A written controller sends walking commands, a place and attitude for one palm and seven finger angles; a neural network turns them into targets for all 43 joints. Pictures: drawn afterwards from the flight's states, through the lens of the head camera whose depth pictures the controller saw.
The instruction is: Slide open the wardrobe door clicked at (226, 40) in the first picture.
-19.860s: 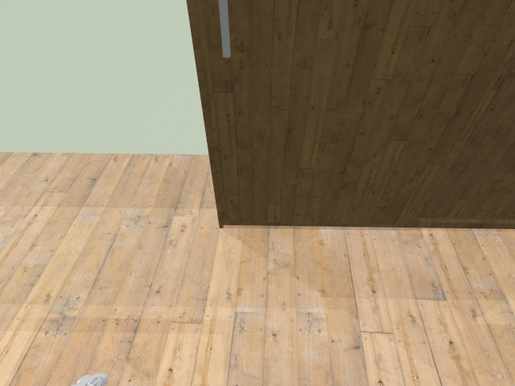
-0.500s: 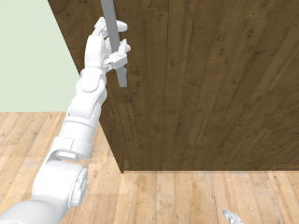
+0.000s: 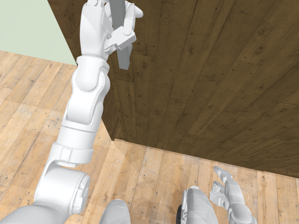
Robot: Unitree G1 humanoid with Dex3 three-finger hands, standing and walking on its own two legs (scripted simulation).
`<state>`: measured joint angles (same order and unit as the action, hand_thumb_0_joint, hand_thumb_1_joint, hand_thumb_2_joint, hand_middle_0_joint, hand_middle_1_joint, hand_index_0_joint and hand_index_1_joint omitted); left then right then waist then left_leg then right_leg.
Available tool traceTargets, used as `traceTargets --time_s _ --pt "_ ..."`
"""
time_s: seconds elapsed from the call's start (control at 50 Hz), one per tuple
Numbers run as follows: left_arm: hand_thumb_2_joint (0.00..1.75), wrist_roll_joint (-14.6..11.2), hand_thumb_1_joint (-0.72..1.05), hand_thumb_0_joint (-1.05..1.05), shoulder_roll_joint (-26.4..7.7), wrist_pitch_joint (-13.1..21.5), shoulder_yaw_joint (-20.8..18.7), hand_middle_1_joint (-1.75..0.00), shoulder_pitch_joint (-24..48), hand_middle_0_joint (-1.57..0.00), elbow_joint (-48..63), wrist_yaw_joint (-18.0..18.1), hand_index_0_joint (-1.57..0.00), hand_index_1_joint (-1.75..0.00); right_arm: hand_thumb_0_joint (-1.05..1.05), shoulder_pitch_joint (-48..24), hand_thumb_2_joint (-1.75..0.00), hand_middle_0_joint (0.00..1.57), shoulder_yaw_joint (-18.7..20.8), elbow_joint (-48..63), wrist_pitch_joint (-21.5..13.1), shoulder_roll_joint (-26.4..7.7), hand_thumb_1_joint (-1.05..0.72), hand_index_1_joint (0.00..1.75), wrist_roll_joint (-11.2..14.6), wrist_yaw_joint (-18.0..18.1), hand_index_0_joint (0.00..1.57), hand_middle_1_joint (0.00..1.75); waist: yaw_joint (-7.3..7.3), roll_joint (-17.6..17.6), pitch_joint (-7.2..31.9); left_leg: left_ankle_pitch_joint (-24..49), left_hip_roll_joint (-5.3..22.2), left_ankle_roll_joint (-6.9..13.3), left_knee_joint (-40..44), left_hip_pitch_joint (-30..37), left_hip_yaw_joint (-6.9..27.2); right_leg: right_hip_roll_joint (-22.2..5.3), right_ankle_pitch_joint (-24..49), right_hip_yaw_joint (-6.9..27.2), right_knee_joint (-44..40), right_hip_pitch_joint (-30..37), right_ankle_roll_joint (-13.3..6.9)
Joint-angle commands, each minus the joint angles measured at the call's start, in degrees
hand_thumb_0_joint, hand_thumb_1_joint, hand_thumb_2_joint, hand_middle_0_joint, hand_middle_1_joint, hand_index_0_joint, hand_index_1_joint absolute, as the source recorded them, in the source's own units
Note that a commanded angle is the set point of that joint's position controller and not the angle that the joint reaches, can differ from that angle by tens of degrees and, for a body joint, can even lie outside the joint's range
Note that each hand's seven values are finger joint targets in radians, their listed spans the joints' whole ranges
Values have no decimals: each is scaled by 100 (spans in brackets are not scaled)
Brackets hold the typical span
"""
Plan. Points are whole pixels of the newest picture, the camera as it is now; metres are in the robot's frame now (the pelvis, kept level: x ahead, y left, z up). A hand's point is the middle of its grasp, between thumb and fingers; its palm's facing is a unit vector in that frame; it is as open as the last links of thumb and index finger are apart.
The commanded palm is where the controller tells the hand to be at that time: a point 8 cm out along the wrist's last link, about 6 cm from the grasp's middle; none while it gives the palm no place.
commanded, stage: step sideways, sliding the door along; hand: left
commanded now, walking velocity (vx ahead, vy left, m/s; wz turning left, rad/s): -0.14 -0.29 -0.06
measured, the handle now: (122, 5) +0.46 +0.15 +0.24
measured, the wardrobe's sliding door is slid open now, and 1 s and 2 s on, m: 0.08 0.36 0.68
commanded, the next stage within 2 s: none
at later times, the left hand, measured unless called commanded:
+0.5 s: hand (183, 38) +0.42 +0.03 +0.22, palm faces +0.26 -0.97 -0.03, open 5.9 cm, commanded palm +0.40 +0.01 +0.21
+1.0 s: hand (295, 62) +0.41 -0.16 +0.22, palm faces +0.14 -0.99 -0.02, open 6.3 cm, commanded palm +0.39 -0.18 +0.22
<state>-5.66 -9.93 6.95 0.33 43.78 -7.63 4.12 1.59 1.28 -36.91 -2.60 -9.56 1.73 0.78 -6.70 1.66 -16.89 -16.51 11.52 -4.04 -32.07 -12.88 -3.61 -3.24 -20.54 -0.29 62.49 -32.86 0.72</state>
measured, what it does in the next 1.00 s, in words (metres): steps to the right: right foot, then left foot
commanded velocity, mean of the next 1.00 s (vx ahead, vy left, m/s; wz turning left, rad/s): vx -0.22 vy -0.28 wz -0.16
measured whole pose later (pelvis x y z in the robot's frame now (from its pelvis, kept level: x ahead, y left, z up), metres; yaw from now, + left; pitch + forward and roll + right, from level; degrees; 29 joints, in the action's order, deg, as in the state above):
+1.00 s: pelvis +0.05 -0.31 -0.01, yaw +5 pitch -1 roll +0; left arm -3.5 -9.2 4.3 -0.9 28.1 13.6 7.3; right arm 1.3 2.5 -32.8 -4.7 -12.6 1.7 -0.6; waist -3.5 -0.1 -14.9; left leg -16.5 4.6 0.6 -36.2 -16.1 -6.6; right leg 0.8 -20.7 -2.5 48.0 -26.5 -0.8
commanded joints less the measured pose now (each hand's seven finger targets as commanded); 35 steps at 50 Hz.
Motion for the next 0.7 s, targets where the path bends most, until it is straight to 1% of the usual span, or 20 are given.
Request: traceTargets --time_s 0.0,0.06,0.12,0.14,0.16,0.18,0.2,0.24,0.28,0.3,0.32,0.34,0.36,0.38,0.42,0.46,0.52,0.62,0.66,0.68 --pt "90 170 90 0 645 408 1244 -140 3454 -45 1930 -465 -45 -140 0 16 -90 20 367 859 -349 -1003 -90 30 68 4 20 30 969 1577 3376 4047 959 955 543 1786 -174 -33 644 -442 -1108 687 164" --pt "90 125 90 0 495 391 1158 -140 3134 -45 2006 -412 -45 -140 0 -11 -90 20 318 949 -466 -958 -90 30 93 41 20 30 964 1919 3418 4475 935 848 272 1917 -190 119 539 -647 -1763 1067 192" --pt "90 130 90 0 245 411 964 -140 2728 -45 2070 -309 -45 -140 0 -52 -90 20 243 979 -547 -861 -90 30 171 46 20 30 879 1699 3451 4008 714 661 -532 1811 -178 325 1227 -798 -2966 1925 183" --pt "90 184 90 0 101 436 900 -140 2538 -45 2209 -288 -45 -140 0 -1 -90 20 206 991 -556 -777 -90 30 232 24 20 30 800 1206 3580 3726 419 782 -958 1568 -122 242 2351 -704 -3521 2438 147" --pt "90 266 90 0 -234 458 744 -140 2444 -45 2368 -254 -45 -140 0 -12 -90 20 182 991 -552 -610 -90 30 286 47 20 30 772 -85 3733 2169 -103 831 -1762 769 -264 -447 4713 -108 -3740 3165 -81" --pt "90 307 90 0 -598 418 514 -140 2212 -45 2420 -208 -45 -140 0 -182 -90 20 138 978 -570 -464 -90 30 217 122 20 30 708 -1362 3647 -1200 -722 666 -2523 -652 -201 -1323 7201 749 -3392 3838 -510" --pt "90 353 90 0 -731 335 419 -140 1809 -45 2599 -167 -45 -140 0 -299 -90 20 66 937 -627 -438 -90 30 139 161 20 30 568 -1407 3542 -2411 -986 454 -3121 -1098 126 -1665 8317 935 -3318 3720 -659" --pt "90 226 90 0 -609 396 289 -140 1538 -45 3331 -98 -45 -140 0 -208 -90 20 94 882 -598 -499 -90 30 170 262 20 30 644 -2236 3749 -2236 -733 244 -2810 -1228 322 -1539 8138 746 -2800 4190 -837" --pt "90 169 90 0 -352 511 485 -140 1633 -45 3804 -39 -45 -140 0 -248 -90 20 47 775 -616 -560 -90 30 164 247 20 30 865 -2081 3722 -1149 -587 286 -970 -747 215 -1193 7647 275 -2399 4053 -726" --pt "90 148 90 0 -201 585 629 -140 1670 -45 3861 -54 -45 -140 0 -182 -90 20 83 765 -543 -629 -90 30 140 229 20 30 986 -1820 3779 314 -348 295 -37 236 64 -933 6906 -97 -2053 3442 -501" --pt "90 102 90 0 -185 664 752 -140 1788 -45 4025 -69 -45 -140 0 -212 -90 20 190 832 -491 -806 -90 30 127 220 20 30 1105 -707 3836 3465 319 467 842 1783 367 -570 4627 -353 -1360 2048 -148" --pt "90 72 90 0 150 722 967 -140 1766 -45 4008 -165 -45 -140 0 -191 -90 20 370 1014 -457 -987 -90 30 93 82 20 30 933 845 4088 7365 1762 1197 552 3493 1901 88 192 -287 -385 114 86" --pt "90 208 90 0 196 778 915 -140 1856 -45 3808 -223 -45 -140 0 19 -90 20 413 1130 -430 -1062 -90 30 73 -154 20 30 865 725 4374 8111 2093 1524 5 3570 1898 37 -1633 286 245 -33 -46" --pt "90 274 90 0 105 734 734 -140 1991 -45 3500 -251 -45 -140 0 -115 -90 20 519 1103 -488 -1237 -90 30 84 -286 20 30 818 576 4080 7214 2072 1473 19 3532 1165 115 -1405 430 461 -412 -107" --pt "90 359 90 0 275 764 973 -140 2574 -45 3927 -262 -45 -140 0 -89 -90 20 446 1131 -606 -1053 -90 30 76 -307 20 30 887 1676 3840 6191 1712 1302 79 3340 714 -77 -953 331 168 -483 -33" --pt "90 330 90 0 317 549 998 -140 2002 -45 3410 -273 -45 -140 0 114 -90 20 482 1105 -607 -1061 -90 30 78 -365 20 30 885 1762 3552 5798 1391 1047 232 3159 300 25 -318 31 -214 -309 32" --pt "90 374 90 0 200 415 938 -140 1748 -45 3419 -338 -45 -140 0 149 -90 20 444 1268 -657 -1042 -90 30 20 -308 20 30 896 1490 3389 5682 1173 860 383 2803 -106 215 210 -330 -816 205 136" --pt "90 282 90 0 -14 498 775 -140 1228 -45 3389 -254 -45 -140 0 24 -90 20 298 1324 -791 -904 -90 30 41 -228 20 30 887 2003 3211 5396 1136 683 66 2546 -417 433 479 -560 -2309 1151 149" --pt "90 264 90 0 -151 576 666 -140 975 -45 3496 -211 -45 -140 0 -85 -90 20 217 1328 -823 -804 -90 30 141 -237 20 30 762 1530 3330 4430 972 787 -658 1940 -357 409 1464 -560 -3215 2141 140" --pt "90 291 90 0 -314 581 582 -140 903 -45 3561 -197 -45 -140 0 -139 -90 20 155 1348 -810 -695 -90 30 228 -231 20 30 652 749 3385 3284 557 923 -1232 1484 -391 243 2800 -458 -3684 2741 128"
